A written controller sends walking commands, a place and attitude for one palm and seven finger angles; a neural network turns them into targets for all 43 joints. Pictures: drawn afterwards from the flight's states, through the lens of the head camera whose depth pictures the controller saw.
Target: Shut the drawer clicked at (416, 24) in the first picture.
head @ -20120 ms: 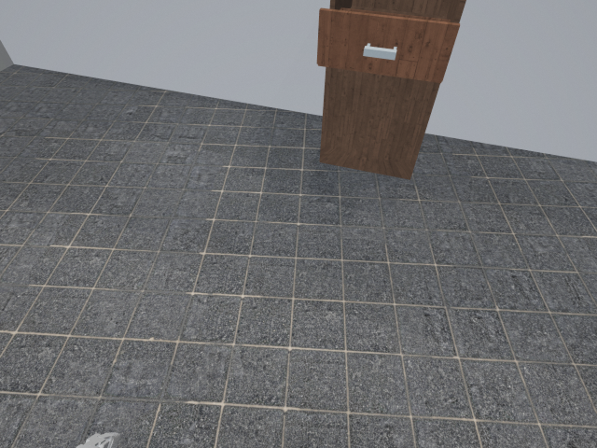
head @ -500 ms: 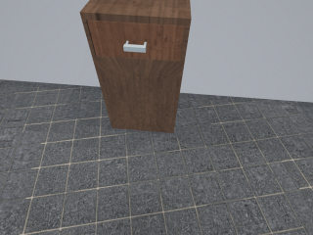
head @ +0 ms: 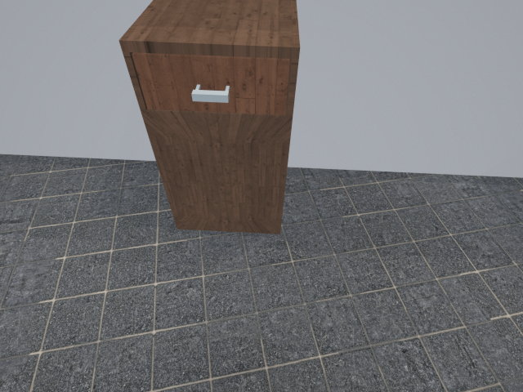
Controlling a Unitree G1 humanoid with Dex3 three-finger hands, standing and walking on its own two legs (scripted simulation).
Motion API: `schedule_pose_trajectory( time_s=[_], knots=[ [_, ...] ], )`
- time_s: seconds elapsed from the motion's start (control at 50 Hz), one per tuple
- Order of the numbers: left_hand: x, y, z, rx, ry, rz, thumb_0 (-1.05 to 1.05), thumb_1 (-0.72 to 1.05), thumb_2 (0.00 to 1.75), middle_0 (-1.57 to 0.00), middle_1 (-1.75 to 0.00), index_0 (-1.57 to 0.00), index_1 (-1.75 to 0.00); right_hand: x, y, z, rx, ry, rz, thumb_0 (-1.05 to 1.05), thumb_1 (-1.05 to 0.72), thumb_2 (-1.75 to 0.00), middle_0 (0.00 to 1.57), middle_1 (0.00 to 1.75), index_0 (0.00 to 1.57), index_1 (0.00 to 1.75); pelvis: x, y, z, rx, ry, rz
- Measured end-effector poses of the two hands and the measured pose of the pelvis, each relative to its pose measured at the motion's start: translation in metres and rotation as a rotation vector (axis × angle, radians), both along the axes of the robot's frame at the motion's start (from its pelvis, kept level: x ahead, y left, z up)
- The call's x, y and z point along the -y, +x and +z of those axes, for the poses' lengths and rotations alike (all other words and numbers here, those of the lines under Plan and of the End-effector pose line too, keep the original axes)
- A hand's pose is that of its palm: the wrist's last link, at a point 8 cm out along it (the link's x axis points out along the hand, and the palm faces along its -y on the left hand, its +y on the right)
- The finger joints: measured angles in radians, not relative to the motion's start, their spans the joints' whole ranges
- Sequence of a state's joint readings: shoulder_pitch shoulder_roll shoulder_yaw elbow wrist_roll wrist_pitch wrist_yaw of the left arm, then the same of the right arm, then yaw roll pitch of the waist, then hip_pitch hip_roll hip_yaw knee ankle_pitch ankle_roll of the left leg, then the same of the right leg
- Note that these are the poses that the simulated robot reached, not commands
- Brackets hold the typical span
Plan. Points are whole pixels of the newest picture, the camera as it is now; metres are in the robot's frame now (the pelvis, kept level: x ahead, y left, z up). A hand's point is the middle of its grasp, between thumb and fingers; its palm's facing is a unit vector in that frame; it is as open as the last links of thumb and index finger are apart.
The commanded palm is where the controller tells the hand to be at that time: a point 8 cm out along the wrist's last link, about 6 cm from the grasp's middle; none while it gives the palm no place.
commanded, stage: let the arm hang, fingers relaxed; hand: left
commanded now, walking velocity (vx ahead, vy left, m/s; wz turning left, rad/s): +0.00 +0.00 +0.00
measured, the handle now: (211, 92) +0.90 +0.19 -0.02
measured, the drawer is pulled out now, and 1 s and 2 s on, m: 0.00 0.00 0.00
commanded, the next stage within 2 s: look to check the result in 0.02 s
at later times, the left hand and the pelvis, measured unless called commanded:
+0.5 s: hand out of the picture +0.02 +0.18 -0.17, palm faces +0.01 -0.97 -0.23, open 7.4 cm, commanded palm none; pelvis +0.01 -0.01 +0.00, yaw +0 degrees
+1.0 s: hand out of the picture +0.08 +0.21 -0.16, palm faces -0.01 -0.96 -0.29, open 7.4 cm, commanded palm none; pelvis +0.02 -0.01 +0.00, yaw +0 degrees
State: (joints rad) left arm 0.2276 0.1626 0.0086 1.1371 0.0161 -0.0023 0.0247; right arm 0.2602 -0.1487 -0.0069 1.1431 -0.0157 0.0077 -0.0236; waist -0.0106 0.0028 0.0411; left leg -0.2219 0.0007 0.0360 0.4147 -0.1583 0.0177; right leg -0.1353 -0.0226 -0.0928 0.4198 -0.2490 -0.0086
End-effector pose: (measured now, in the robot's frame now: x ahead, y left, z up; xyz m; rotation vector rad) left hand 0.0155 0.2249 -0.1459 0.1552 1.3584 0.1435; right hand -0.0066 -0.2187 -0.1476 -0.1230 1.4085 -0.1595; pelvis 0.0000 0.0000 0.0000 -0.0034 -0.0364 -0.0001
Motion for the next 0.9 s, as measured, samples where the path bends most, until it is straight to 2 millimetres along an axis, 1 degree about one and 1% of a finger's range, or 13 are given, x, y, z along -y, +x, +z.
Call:
schedule_pose_trajectory(
  time_s=[0.2, 0.28, 0.36, 0.48, 0.68, 0.8, 0.9],
  knots=[
    [-0.002, -0.013, 0.002, -0.056, 0.016, 0.016, 0.01, 0.91, 0.9, -0.2, -0.3, -0.2, -0.3, 0.006, 0.0, -0.001, -0.028, 0.0, 0.003, 0.0, -0.91, -0.9, 0.2, 0.3, 0.2, 0.3, 0.004, 0.004, 0.001, -0.003, 0.0, 0.001],
    [-0.003, -0.015, 0.003, -0.066, 0.022, 0.019, 0.01, 0.91, 0.9, -0.2, -0.3, -0.2, -0.3, 0.011, 0.005, 0.0, -0.024, -0.007, 0.006, 0.0, -0.91, -0.9, 0.2, 0.3, 0.2, 0.3, 0.006, 0.006, 0.001, -0.002, 0.0, 0.0],
    [-0.004, -0.012, 0.004, -0.064, 0.027, 0.018, 0.01, 0.9, 0.9, -0.2, -0.3, -0.2, -0.3, 0.017, 0.014, 0.001, -0.011, -0.018, 0.013, 0.0, -0.91, -0.9, 0.2, 0.3, 0.2, 0.3, 0.007, 0.008, 0.001, -0.002, 0.0, -0.001],
    [-0.006, 0.0, 0.005, -0.041, 0.035, 0.01, 0.01, 0.9, 0.9, -0.2, -0.3, -0.2, -0.3, 0.027, 0.03, 0.004, 0.02, -0.036, 0.026, 0.0, -0.91, -0.9, 0.2, 0.3, 0.2, 0.3, 0.009, 0.011, 0.002, -0.003, 0.001, 0.0],
    [-0.015, 0.029, 0.01, 0.021, 0.056, -0.012, 0.01, 0.9, 0.9, -0.2, -0.3, -0.2, -0.3, 0.043, 0.056, 0.01, 0.071, -0.066, 0.045, 0.0, -0.91, -0.9, 0.2, 0.3, 0.2, 0.3, 0.012, 0.016, 0.003, -0.005, 0.002, -0.001],
    [-0.021, 0.044, 0.014, 0.051, 0.073, -0.023, 0.01, 0.9, 0.9, -0.2, -0.3, -0.2, -0.3, 0.051, 0.068, 0.013, 0.091, -0.082, 0.053, 0.0, -0.91, -0.9, 0.2, 0.3, 0.2, 0.3, 0.012, 0.019, 0.004, -0.006, 0.002, -0.001],
    [-0.027, 0.053, 0.018, 0.063, 0.087, -0.033, 0.01, 0.9, 0.9, -0.2, -0.3, -0.2, -0.3, 0.056, 0.074, 0.015, 0.1, -0.091, 0.057, 0.0, -0.91, -0.9, 0.2, 0.3, 0.2, 0.3, 0.013, 0.021, 0.004, -0.007, 0.004, -0.004]
  ],
)
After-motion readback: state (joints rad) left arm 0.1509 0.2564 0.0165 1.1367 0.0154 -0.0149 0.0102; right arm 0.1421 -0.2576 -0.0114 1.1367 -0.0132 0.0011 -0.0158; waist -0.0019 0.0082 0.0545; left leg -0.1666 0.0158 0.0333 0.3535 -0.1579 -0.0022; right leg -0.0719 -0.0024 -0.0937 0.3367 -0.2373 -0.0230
